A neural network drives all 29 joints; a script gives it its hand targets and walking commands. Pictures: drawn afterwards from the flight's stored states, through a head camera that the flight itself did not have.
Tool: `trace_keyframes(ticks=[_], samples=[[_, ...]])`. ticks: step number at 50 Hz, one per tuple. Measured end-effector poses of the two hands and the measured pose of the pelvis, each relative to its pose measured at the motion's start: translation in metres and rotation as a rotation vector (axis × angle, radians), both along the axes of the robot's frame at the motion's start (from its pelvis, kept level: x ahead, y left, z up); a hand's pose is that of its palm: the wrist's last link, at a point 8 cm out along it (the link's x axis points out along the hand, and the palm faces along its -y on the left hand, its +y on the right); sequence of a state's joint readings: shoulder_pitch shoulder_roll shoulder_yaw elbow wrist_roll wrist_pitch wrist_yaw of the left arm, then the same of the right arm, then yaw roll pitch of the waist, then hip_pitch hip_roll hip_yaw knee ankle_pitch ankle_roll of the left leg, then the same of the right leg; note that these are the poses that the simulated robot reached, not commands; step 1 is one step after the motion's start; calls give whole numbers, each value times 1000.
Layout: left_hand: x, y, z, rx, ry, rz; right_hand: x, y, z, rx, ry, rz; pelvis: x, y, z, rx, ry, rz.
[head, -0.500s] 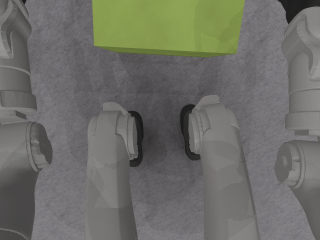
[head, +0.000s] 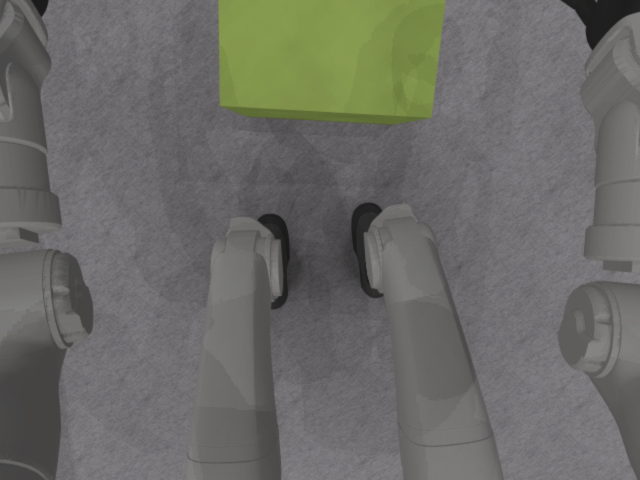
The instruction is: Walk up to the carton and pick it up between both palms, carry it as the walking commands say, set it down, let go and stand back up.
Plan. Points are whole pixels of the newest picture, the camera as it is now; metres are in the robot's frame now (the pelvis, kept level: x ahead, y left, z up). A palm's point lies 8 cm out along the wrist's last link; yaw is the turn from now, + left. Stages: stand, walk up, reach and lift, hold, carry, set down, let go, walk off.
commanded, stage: set down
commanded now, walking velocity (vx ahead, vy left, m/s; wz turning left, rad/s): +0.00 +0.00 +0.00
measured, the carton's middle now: (328, 18) +0.59 -0.04 -0.44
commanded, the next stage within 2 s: let go in 0.30 s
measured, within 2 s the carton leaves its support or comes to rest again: neither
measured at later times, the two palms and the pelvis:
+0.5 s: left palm out of the picture +0.53 +0.24 -0.03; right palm out of the picture +0.47 -0.25 -0.03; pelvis +0.04 +0.00 +0.10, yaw +1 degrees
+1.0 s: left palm out of the picture +0.41 +0.21 +0.09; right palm out of the picture +0.37 -0.25 +0.10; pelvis +0.14 -0.02 +0.18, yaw +1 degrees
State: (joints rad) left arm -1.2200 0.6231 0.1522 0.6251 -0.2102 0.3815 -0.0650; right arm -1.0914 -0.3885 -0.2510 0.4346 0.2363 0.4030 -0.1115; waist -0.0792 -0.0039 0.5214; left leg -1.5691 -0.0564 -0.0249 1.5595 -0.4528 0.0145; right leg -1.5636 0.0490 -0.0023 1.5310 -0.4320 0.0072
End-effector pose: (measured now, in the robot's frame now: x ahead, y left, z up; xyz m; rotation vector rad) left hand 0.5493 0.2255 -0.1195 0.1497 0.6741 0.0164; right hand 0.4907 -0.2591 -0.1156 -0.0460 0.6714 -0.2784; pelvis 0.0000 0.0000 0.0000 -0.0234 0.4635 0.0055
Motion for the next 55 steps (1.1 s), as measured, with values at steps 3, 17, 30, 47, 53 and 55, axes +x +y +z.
trace_keyframes(ticks=[3, 17, 30, 47, 53, 55], samples=[[1, 4, 15, -3, 10, 10, 1, 0, 14, 5, 16, -3, 3, 0, 15, -1, -9, 2], [-1, 12, 76, -15, 8, 25, -2, 5, 76, -9, 17, 17, 24, 1, 78, -6, -16, 7], [-45, 10, 109, 74, 49, 55, -40, 4, 109, -73, 115, 180, 54, -3, 111, 18, 15, 13], [-129, -16, 195, 55, 86, 27, -112, 4, 208, -32, 152, 209, 125, -16, 170, 31, -128, 10], [-161, -14, 216, 49, 82, 34, -141, 15, 225, -29, 159, 203, 146, -16, 186, 32, -212, 11], [-174, -13, 222, 52, 86, 34, -153, 17, 229, -27, 170, 202, 150, -16, 191, 30, -246, 9]])
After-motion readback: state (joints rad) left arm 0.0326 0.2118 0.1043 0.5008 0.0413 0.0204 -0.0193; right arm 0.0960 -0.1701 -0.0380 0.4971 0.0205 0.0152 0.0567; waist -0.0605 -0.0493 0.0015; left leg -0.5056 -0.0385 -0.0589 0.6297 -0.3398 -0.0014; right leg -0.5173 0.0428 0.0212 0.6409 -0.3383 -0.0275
